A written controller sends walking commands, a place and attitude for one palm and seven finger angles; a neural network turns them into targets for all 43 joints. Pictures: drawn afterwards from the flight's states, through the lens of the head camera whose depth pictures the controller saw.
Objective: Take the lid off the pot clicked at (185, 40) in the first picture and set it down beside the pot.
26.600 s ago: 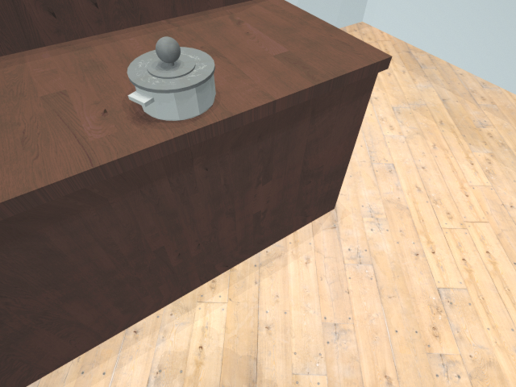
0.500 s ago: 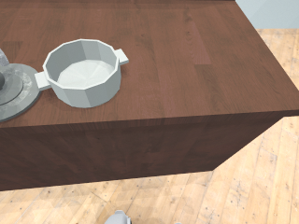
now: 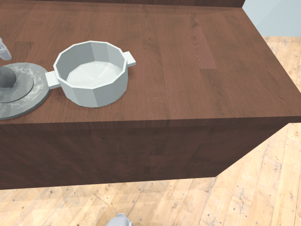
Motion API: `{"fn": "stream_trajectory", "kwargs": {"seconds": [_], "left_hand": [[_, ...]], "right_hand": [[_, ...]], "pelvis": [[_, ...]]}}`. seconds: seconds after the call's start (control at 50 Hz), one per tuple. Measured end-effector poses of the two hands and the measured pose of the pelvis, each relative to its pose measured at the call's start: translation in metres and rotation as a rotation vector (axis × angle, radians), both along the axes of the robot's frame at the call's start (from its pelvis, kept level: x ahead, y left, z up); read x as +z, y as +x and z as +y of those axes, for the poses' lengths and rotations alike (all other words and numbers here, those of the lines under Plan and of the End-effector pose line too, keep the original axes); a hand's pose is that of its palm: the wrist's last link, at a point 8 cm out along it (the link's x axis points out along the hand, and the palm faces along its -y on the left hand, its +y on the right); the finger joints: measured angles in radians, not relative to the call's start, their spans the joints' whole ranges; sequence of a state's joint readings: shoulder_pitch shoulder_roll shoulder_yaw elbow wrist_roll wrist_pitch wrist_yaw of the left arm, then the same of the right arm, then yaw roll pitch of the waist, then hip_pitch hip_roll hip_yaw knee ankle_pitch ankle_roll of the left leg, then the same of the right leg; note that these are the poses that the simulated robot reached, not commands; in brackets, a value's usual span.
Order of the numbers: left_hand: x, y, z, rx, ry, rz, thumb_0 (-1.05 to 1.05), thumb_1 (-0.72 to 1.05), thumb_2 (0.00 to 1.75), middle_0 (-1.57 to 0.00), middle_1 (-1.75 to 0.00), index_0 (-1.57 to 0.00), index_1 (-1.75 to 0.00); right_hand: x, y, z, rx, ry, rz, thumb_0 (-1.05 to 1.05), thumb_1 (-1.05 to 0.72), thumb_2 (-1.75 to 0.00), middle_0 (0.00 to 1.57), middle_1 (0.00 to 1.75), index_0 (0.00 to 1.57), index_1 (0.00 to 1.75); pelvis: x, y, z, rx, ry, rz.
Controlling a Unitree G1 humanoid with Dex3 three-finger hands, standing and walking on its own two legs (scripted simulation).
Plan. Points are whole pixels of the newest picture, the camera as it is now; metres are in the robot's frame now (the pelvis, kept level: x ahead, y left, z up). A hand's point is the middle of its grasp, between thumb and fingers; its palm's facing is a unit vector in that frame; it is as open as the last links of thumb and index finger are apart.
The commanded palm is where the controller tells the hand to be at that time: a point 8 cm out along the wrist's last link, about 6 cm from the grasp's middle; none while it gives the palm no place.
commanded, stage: raise the empty hand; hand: left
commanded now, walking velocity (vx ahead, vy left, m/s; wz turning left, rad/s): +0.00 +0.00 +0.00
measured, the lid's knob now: (3, 77) +0.46 +0.38 +0.11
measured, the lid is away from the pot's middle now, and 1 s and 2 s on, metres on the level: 0.22 0.22 0.22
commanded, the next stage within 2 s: draw the hand back to the body in 1.04 s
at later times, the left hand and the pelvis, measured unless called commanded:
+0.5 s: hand out of the picture +0.46 +0.38 +0.21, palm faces -0.27 -0.16 -0.95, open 11.0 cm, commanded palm +0.47 +0.37 +0.28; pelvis +0.01 +0.00 +0.01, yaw +0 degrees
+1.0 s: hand out of the picture +0.45 +0.39 +0.26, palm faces -0.22 -0.16 -0.96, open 11.0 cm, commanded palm +0.47 +0.38 +0.33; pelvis +0.02 -0.01 +0.01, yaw +1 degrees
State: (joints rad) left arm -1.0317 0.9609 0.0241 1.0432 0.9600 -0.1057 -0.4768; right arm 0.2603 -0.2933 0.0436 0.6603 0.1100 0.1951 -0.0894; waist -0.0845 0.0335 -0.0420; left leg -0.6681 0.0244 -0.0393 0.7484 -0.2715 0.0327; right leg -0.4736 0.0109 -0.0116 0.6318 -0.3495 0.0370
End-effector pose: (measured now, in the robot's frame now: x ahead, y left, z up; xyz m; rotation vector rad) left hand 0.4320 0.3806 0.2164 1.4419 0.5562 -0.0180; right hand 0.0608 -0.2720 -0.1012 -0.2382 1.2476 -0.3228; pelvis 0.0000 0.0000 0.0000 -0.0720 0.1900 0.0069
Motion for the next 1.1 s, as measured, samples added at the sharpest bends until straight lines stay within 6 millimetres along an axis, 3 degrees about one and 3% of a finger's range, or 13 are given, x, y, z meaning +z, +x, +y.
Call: {"fn": "stream_trajectory", "kwargs": {"seconds": [0.38,0.94,1.1], "left_hand": [[0.038,0.019,0.0,0.024,0.017,-0.04,0.0,-0.09,0.82,-0.45,-0.71,-0.45,-0.7],[0.097,0.013,0.003,0.118,0.038,-0.106,0.0,-0.09,0.82,-0.45,-0.71,-0.45,-0.7],[0.099,0.017,0.003,0.159,0.045,-0.077,0.0,-0.1,0.82,-0.45,-0.71,-0.45,-0.7]], "right_hand": [[0.001,-0.01,0.007,-0.021,0.027,0.044,0.0,-0.9,-0.9,0.21,0.3,0.2,0.3],[0.005,0.016,0.002,0.019,0.064,0.014,0.0,-0.9,-0.9,0.21,0.3,0.2,0.3],[0.005,0.014,-0.003,0.012,0.07,0.029,0.0,-0.9,-0.9,0.21,0.3,0.2,0.3]], "pelvis": [[0.005,0.009,0.004,-0.003,0.006,0.002],[0.013,0.016,-0.005,0.008,0.02,-0.019],[0.014,0.019,-0.009,0.006,0.024,-0.018]]}}
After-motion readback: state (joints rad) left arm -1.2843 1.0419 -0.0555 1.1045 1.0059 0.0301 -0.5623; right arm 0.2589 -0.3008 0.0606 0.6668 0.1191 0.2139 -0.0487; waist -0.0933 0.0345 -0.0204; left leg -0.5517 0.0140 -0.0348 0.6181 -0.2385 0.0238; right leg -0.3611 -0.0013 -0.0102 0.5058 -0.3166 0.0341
